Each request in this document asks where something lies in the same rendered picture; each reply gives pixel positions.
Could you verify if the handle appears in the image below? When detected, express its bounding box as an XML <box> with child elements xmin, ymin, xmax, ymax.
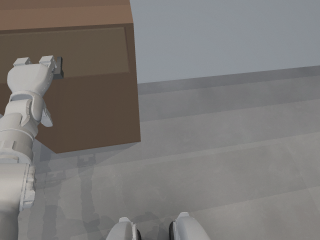
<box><xmin>52</xmin><ymin>56</ymin><xmax>64</xmax><ymax>80</ymax></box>

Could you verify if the left robot forearm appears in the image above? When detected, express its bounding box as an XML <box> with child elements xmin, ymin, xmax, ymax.
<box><xmin>0</xmin><ymin>90</ymin><xmax>44</xmax><ymax>166</ymax></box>

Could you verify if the robot right shin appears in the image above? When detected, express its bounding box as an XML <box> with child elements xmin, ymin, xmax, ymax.
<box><xmin>177</xmin><ymin>212</ymin><xmax>189</xmax><ymax>220</ymax></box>

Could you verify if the left robot hand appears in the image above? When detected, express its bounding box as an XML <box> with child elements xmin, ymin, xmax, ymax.
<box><xmin>7</xmin><ymin>55</ymin><xmax>58</xmax><ymax>127</ymax></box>

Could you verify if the cabinet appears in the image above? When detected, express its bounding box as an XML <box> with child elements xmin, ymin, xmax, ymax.
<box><xmin>0</xmin><ymin>0</ymin><xmax>141</xmax><ymax>154</ymax></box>

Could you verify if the left robot upper arm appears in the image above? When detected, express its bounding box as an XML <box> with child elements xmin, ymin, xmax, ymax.
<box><xmin>0</xmin><ymin>163</ymin><xmax>37</xmax><ymax>240</ymax></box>

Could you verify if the left robot thigh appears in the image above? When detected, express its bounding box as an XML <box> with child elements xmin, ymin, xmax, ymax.
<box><xmin>106</xmin><ymin>221</ymin><xmax>138</xmax><ymax>240</ymax></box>

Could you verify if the drawer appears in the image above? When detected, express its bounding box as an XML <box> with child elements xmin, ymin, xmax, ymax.
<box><xmin>0</xmin><ymin>27</ymin><xmax>129</xmax><ymax>83</ymax></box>

